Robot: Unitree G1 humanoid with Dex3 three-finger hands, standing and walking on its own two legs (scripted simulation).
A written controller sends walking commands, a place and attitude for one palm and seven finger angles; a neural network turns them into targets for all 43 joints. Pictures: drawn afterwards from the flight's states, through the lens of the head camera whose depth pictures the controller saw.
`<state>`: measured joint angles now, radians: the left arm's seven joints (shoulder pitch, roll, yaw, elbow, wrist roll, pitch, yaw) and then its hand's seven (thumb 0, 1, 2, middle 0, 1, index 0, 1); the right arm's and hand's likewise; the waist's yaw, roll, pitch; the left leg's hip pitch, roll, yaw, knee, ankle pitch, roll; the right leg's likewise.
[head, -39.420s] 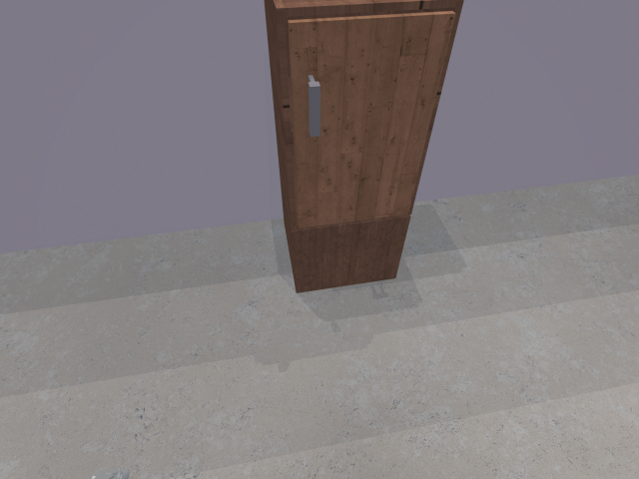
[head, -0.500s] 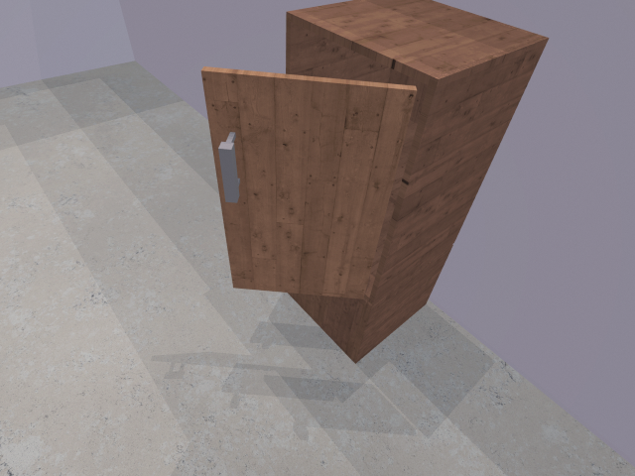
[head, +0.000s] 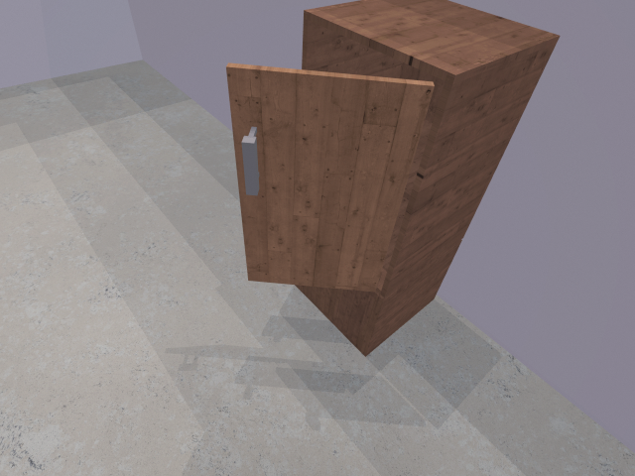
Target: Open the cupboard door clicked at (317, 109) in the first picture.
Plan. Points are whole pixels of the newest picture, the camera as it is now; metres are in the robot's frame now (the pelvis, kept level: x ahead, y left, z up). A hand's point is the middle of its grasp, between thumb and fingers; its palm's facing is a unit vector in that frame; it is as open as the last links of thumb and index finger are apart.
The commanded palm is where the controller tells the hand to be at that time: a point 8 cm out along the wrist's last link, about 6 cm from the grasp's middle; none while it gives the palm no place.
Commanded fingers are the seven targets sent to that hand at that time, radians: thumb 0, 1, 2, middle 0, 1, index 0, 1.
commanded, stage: come to a stop and stand still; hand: left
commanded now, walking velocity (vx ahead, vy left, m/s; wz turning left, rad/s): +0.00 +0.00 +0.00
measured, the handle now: (253, 160) +0.66 +0.17 +0.04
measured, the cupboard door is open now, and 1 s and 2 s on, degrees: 46 46 46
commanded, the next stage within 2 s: look again from close up in 1.68 s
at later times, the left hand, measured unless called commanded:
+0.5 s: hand out of the picture -0.04 +0.23 -0.18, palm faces +0.05 -0.99 -0.16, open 7.4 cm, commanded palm none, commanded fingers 0.00 0.90 0.90 -0.20 -0.30 -0.20 -0.30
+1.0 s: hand out of the picture -0.05 +0.29 -0.18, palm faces -0.09 -0.99 -0.11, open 7.4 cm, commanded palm none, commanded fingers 0.00 0.90 0.90 -0.20 -0.30 -0.20 -0.30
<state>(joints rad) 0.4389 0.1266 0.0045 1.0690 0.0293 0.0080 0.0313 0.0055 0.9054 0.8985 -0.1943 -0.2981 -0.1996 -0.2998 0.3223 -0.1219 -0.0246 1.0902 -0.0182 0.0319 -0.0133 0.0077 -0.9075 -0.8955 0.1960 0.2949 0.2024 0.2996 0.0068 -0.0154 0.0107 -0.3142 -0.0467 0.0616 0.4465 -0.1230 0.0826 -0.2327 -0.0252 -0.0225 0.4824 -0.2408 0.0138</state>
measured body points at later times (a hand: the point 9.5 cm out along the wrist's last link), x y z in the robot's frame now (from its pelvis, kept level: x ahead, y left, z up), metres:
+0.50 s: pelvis -0.06 +0.05 +0.00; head -0.11 +0.08 +0.45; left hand -0.04 +0.28 -0.16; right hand -0.08 -0.18 -0.15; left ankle +0.07 +0.07 -0.73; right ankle -0.12 -0.06 -0.69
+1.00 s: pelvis -0.10 +0.12 +0.01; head -0.08 +0.16 +0.46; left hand -0.05 +0.34 -0.16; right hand -0.20 -0.08 -0.13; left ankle -0.10 +0.21 -0.74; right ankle -0.10 -0.03 -0.65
